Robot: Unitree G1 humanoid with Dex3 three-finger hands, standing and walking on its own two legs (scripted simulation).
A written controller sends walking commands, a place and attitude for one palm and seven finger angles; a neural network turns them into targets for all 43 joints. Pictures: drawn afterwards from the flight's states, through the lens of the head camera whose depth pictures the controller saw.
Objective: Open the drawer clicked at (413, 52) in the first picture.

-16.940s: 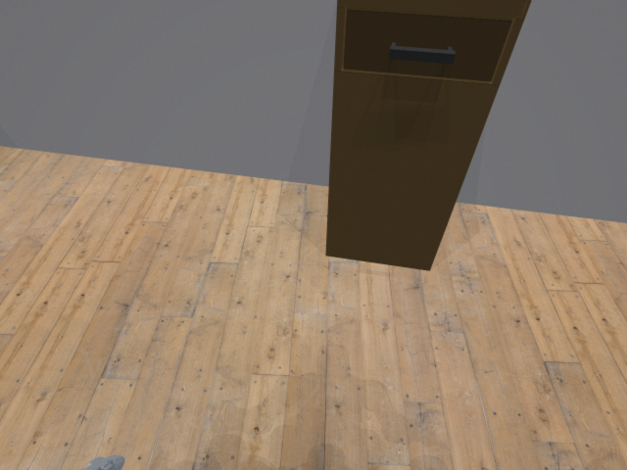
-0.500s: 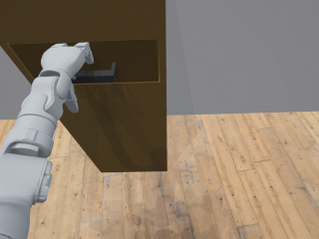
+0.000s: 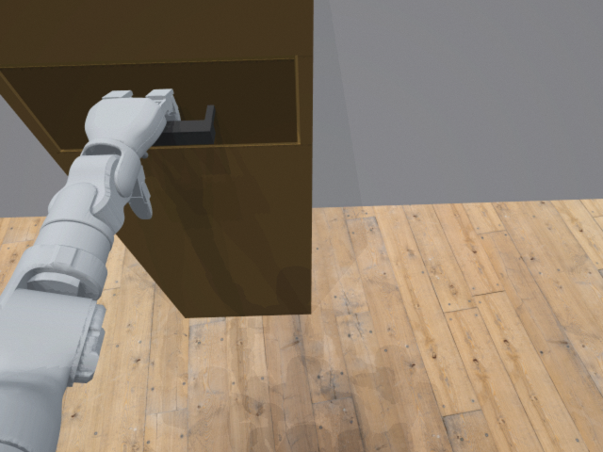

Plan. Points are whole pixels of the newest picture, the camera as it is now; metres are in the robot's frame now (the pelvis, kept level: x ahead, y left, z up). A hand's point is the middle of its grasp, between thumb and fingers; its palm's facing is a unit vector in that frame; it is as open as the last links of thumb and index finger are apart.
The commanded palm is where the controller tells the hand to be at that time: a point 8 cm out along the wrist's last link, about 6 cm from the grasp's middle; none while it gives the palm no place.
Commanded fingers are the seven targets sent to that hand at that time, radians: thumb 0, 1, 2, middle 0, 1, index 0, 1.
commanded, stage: lower the fingers behind the handle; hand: left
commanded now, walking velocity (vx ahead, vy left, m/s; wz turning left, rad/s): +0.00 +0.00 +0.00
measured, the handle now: (160, 123) +0.54 +0.20 +0.12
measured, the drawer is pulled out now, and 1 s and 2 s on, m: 0.00 0.00 0.05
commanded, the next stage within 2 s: close the thumb around the handle in 0.60 s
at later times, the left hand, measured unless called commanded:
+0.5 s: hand (150, 160) +0.49 +0.21 +0.10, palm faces -0.02 +0.01 -1.00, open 13.8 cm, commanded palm +0.47 +0.21 +0.15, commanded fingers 0.00 -0.50 0.30 -0.30 -1.20 -0.30 -1.20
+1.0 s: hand (145, 160) +0.49 +0.21 +0.10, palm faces -0.02 +0.00 -1.00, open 11.2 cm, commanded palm +0.47 +0.22 +0.15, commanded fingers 0.00 0.40 0.68 -0.36 -1.30 -0.36 -1.30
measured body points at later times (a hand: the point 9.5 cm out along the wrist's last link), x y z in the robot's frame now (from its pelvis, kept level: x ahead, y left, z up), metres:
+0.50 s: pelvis +0.00 -0.01 +0.00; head +0.07 -0.03 +0.44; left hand +0.48 +0.20 +0.15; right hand +0.04 -0.28 -0.14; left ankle -0.04 +0.11 -0.73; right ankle +0.01 -0.14 -0.73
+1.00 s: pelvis +0.00 -0.01 +0.00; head +0.07 -0.02 +0.44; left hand +0.48 +0.21 +0.15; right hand +0.03 -0.29 -0.14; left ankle -0.04 +0.11 -0.73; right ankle +0.01 -0.14 -0.73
